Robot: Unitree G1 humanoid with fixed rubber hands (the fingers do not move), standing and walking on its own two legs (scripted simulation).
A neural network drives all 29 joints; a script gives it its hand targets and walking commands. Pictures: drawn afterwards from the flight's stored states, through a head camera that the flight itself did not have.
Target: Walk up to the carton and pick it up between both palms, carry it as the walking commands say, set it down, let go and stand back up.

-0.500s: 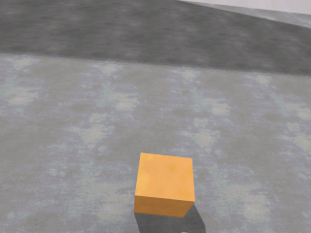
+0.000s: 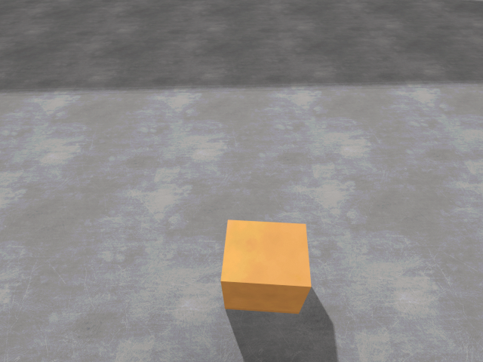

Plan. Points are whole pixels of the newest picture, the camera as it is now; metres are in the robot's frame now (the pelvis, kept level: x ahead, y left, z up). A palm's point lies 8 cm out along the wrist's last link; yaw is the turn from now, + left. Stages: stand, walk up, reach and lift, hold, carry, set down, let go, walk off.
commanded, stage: walk up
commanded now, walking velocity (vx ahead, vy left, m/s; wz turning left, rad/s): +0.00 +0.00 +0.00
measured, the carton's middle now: (264, 267) +0.56 -0.06 -0.62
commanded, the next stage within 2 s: stand in 1.28 s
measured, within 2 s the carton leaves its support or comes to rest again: neither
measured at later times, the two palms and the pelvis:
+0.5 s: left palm out of the picture +0.04 +0.23 -0.11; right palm out of the picture +0.09 -0.26 -0.14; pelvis +0.00 -0.02 +0.00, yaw +0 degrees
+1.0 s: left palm (141, 353) +0.17 +0.19 -0.13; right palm out of the picture +0.15 -0.30 -0.12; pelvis +0.11 -0.05 +0.00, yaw +0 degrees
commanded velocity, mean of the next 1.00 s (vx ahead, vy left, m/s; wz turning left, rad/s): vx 0.16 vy -0.11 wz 0.00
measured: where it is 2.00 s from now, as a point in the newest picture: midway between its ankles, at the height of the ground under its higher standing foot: outside the picture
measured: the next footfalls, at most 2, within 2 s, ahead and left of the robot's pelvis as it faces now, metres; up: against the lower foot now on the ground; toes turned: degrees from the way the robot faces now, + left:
left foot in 0.78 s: +0.05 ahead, +0.11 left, +0.00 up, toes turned +2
right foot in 1.02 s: +0.19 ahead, -0.15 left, +0.00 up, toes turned -1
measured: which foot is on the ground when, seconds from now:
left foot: down 0.00-0.48, up 0.50-0.76, down 0.78-1.00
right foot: down 0.00-0.78, up 0.80-1.00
